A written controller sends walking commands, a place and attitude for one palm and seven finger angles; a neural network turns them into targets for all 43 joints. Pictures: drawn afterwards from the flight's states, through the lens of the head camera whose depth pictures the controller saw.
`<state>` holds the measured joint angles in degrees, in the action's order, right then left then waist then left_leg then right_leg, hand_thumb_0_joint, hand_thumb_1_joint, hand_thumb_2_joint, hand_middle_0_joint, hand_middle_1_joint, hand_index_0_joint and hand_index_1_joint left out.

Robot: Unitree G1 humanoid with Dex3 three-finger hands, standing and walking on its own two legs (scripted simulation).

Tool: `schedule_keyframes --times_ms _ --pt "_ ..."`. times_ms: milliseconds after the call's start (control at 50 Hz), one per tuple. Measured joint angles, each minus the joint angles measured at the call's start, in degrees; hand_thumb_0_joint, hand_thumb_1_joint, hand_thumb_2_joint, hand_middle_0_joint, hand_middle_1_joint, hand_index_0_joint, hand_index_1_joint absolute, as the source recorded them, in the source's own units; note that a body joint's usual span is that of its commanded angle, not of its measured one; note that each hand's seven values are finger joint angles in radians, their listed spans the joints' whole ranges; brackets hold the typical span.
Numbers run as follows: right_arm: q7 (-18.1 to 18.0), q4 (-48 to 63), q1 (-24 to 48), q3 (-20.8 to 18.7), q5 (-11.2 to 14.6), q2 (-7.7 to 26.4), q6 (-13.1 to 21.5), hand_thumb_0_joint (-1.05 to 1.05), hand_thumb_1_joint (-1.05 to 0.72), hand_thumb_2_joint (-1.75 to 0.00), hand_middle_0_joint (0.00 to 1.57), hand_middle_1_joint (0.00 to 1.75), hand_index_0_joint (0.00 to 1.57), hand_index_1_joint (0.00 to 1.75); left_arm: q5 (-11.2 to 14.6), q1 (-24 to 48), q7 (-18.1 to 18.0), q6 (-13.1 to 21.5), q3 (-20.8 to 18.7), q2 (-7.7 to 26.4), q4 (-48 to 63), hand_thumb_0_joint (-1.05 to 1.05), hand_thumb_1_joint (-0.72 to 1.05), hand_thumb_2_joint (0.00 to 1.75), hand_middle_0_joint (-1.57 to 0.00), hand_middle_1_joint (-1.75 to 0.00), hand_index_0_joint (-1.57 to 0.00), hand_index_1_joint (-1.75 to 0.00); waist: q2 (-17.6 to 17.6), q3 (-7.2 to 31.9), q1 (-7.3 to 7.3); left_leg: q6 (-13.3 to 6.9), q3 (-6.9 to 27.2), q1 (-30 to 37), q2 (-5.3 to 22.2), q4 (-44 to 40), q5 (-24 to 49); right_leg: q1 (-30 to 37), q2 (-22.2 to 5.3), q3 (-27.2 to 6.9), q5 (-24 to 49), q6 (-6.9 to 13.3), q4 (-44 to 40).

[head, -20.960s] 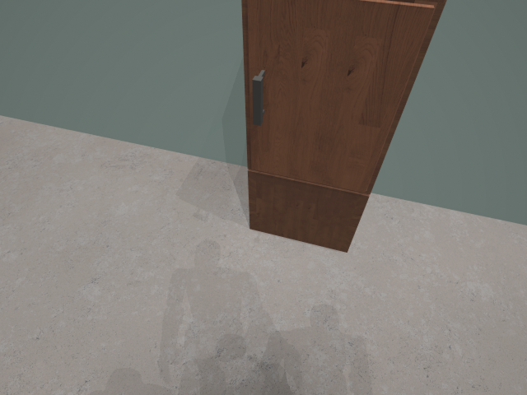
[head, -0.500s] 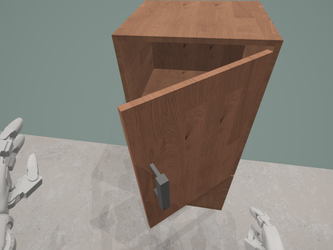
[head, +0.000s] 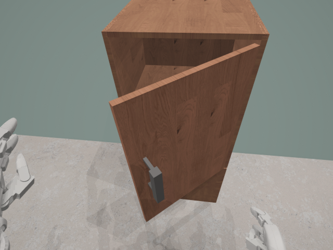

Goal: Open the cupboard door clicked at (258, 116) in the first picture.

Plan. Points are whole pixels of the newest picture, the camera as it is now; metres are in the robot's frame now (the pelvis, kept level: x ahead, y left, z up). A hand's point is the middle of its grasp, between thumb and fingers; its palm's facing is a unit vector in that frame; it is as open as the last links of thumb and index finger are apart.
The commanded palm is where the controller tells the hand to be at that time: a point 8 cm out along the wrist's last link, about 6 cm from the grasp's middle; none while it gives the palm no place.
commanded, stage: step back with the hand held close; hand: left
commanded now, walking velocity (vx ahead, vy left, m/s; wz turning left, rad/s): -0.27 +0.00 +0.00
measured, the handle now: (153, 180) +0.31 +0.08 -0.03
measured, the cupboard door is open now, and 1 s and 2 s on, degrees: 42 42 42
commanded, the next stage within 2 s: stop stepping back and stand still in 1.04 s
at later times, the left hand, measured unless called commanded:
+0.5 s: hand out of the picture +0.12 +0.29 +0.15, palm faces +0.42 -0.76 -0.49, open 7.4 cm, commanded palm +0.07 +0.32 +0.17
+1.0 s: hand out of the picture +0.02 +0.30 +0.17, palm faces +0.52 -0.71 -0.48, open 7.4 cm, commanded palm -0.07 +0.33 +0.17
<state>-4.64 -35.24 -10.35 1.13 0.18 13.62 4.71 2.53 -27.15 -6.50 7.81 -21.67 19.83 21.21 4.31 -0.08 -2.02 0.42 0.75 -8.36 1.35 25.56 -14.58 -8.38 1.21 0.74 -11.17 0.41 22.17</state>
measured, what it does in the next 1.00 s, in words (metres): walks backwards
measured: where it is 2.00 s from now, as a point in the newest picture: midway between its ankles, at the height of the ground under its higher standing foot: outside the picture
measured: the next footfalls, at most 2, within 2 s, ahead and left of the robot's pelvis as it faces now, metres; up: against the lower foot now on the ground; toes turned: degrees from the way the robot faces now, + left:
right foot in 1.14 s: -0.23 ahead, -0.12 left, +0.00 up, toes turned +7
left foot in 1.34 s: -0.19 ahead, +0.11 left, +0.00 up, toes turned +5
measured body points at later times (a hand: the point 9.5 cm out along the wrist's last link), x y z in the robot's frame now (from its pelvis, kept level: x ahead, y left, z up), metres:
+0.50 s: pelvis -0.08 +0.02 -0.01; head -0.06 +0.03 +0.44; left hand +0.10 +0.33 +0.18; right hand +0.09 -0.22 -0.09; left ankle -0.01 +0.12 -0.74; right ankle +0.01 -0.12 -0.74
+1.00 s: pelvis -0.17 +0.02 -0.03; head -0.14 +0.04 +0.42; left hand -0.01 +0.33 +0.20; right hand +0.04 -0.20 -0.10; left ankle -0.01 +0.14 -0.74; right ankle -0.12 -0.12 -0.68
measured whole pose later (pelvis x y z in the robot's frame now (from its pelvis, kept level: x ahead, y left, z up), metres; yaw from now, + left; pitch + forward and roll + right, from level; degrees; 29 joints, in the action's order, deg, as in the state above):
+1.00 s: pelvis -0.17 +0.02 -0.03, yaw +8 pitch -2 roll -4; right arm -3.6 -34.1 -10.2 -2.3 0.0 11.2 7.4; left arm 1.5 -26.1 -8.6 12.9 -27.2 26.7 33.4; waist 1.8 -5.7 1.5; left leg -3.4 -3.1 -31.1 4.8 35.7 -4.1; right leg -31.0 5.6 -1.9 -26.1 -1.6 64.9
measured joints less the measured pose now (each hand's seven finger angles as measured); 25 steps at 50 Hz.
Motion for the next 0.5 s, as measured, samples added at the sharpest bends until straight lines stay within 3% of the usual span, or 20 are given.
schedule_keyframes --times_ms 100,240,500 --pt "-0.2 1.7 0.7 -1.2 0.2 0.8 -2.2 0.01 -0.9 -0.9 0.2 0.3 0.2 0.3 -0.3 -2.7 0.0 0.4 0.3 1.3 1.5 0.02 0.89 0.89 -0.21 -0.3 -0.21 -0.3 -0.8 -0.7 1.26 -0.4 -1.0 -2.2 -0.5 -0.6 1.5 -2.7 -0.5 -1.0 1.5 -0.6 0.0" --pt "-0.6 3.0 0.2 -2.2 0.7 0.7 -3.9 0.01 -0.91 -0.9 0.2 0.3 0.2 0.3 -0.5 -4.9 -0.8 0.7 -0.3 3.5 4.4 0.02 0.88 0.89 -0.22 -0.3 -0.22 -0.3 -2.8 -1.7 1.94 -1.1 -1.8 -5.1 -1.1 0.5 2.7 -5.8 -1.1 -1.7 2.8 -1.3 1.1" --pt "-0.1 3.6 -1.9 -1.0 0.7 -0.6 -1.6 0.01 -0.9 -0.9 0.2 0.3 0.2 0.3 -2.3 -4.0 -2.2 3.2 -2.6 3.1 6.8 0.02 0.88 0.89 -0.22 -0.3 -0.22 -0.3 -3.8 -2.5 1.76 -2.5 -1.2 -12.4 -1.6 8.4 1.5 -11.5 -1.6 -1.2 3.8 -2.1 6.2"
